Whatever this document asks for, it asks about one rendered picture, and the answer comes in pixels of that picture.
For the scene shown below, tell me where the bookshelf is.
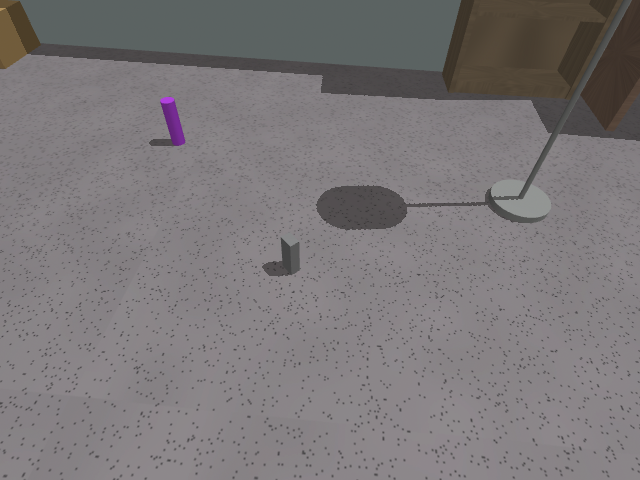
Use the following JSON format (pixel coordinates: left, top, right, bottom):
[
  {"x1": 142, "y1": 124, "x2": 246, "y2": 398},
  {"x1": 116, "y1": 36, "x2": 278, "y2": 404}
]
[{"x1": 442, "y1": 0, "x2": 623, "y2": 100}]

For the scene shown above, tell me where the floor lamp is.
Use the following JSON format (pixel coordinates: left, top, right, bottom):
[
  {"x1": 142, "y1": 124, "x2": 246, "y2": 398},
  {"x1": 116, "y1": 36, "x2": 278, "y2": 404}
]
[{"x1": 488, "y1": 0, "x2": 632, "y2": 223}]

